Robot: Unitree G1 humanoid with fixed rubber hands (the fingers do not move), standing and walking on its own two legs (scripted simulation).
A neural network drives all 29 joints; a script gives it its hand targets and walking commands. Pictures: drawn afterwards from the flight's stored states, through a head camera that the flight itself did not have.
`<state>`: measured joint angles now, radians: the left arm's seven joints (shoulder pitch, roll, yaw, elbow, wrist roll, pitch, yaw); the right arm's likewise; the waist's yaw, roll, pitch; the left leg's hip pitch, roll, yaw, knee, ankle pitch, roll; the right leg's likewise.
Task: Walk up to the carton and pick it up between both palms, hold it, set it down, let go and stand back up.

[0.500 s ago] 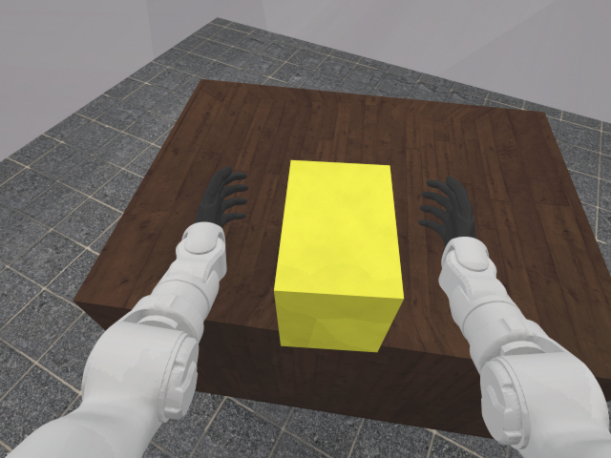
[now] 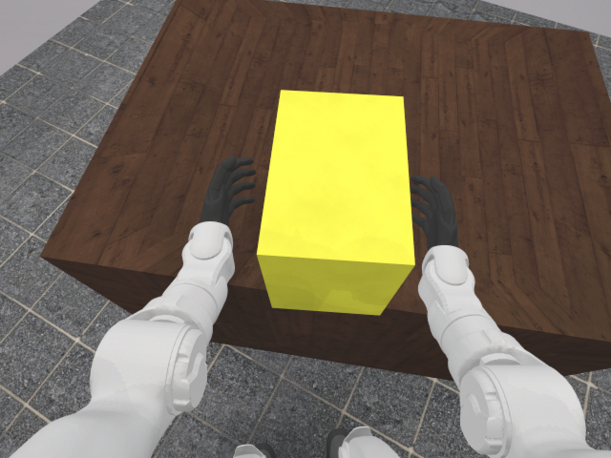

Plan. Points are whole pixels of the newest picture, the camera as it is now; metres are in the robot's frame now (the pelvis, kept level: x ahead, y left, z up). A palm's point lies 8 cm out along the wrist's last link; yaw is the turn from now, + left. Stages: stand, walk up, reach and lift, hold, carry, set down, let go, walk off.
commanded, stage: reach and lift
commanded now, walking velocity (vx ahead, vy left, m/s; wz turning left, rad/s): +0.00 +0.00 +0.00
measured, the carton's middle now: (333, 209) +0.46 -0.07 -0.02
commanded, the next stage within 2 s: none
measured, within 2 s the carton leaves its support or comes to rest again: neither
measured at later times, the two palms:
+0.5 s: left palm (213, 222) +0.45 +0.10 +0.01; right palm (425, 228) +0.40 -0.18 +0.01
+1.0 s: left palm (226, 228) +0.43 +0.08 +0.01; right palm (420, 238) +0.39 -0.17 +0.00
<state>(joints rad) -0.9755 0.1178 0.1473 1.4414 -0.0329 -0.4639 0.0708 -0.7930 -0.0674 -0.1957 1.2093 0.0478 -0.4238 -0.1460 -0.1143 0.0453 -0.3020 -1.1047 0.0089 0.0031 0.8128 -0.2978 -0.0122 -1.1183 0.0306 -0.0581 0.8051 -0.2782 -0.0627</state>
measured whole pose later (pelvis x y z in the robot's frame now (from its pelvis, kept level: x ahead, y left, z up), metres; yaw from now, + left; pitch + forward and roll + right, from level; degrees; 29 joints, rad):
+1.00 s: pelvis +0.02 +0.01 +0.02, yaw +0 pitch +25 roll -2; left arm -0.82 -0.06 0.48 1.31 0.39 -0.48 0.16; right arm -0.75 0.11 -0.71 1.18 -0.45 -0.52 -0.12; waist -0.10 0.09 -0.19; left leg -0.89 0.01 -0.03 0.80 -0.34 0.00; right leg -0.87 0.05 -0.07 0.73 -0.30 -0.05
